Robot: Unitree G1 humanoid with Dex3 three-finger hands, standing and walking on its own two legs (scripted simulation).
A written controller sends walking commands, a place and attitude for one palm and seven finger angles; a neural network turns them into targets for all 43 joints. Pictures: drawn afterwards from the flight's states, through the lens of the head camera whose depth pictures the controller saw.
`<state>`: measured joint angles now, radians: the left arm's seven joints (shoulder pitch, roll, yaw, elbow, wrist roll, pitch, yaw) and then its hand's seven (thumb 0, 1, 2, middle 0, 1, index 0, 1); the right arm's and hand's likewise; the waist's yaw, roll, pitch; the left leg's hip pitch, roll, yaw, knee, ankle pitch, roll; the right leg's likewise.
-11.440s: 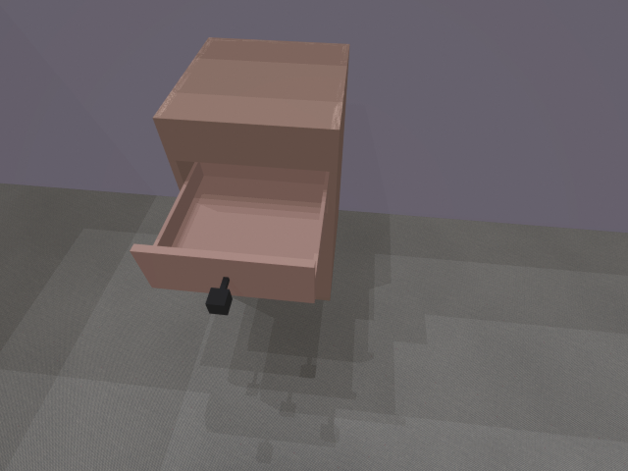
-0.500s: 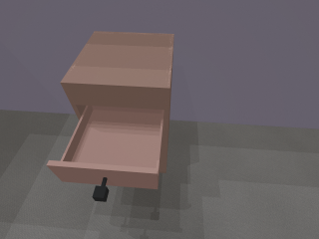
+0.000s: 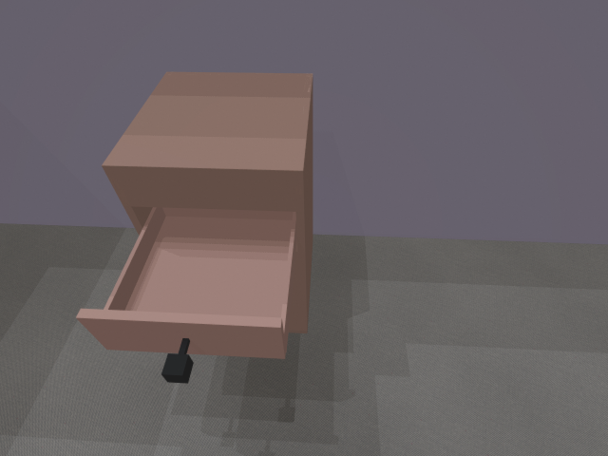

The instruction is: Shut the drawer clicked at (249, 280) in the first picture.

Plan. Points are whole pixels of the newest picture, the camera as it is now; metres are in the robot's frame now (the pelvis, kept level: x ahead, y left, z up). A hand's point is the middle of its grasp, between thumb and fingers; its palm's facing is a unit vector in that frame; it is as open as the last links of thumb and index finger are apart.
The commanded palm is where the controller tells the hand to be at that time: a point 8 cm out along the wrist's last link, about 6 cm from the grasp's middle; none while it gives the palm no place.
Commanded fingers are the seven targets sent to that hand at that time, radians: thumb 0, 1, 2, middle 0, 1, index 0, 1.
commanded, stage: come to a stop and stand still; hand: left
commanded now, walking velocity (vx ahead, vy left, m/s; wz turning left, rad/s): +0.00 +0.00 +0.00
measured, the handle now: (181, 358) +0.33 +0.27 -0.22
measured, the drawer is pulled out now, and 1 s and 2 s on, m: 0.29 0.29 0.29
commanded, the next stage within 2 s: look again from close up in 0.68 s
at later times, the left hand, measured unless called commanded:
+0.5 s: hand out of the picture -0.01 +0.12 -0.17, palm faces +0.01 -0.98 -0.18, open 7.4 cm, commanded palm none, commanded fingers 0.00 0.90 0.90 -0.20 -0.30 -0.20 -0.30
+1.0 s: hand out of the picture +0.00 +0.10 -0.17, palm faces +0.03 -0.98 -0.18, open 7.4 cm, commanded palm none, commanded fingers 0.00 0.90 0.90 -0.20 -0.30 -0.20 -0.30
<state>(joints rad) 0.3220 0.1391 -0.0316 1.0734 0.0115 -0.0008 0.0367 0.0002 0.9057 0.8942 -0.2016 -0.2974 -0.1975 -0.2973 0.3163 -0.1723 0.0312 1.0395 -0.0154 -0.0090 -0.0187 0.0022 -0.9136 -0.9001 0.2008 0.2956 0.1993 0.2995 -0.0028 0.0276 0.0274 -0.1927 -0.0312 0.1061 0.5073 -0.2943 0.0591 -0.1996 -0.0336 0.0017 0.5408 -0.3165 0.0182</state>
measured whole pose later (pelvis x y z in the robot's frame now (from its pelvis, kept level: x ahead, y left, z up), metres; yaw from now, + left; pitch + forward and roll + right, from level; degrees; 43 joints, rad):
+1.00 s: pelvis +0.02 -0.06 +0.01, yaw +1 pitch -1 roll +1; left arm 0.32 0.13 -0.02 1.10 0.01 -0.02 0.04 0.00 0.91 0.89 -0.20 -0.30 -0.20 -0.30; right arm 0.29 -0.13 0.03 1.15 -0.01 -0.01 -0.03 0.00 -0.91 -0.90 0.20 0.30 0.20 0.30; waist 0.00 0.00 0.05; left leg -0.14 0.05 0.06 0.41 -0.25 -0.03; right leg -0.14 0.05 -0.04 0.43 -0.28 -0.07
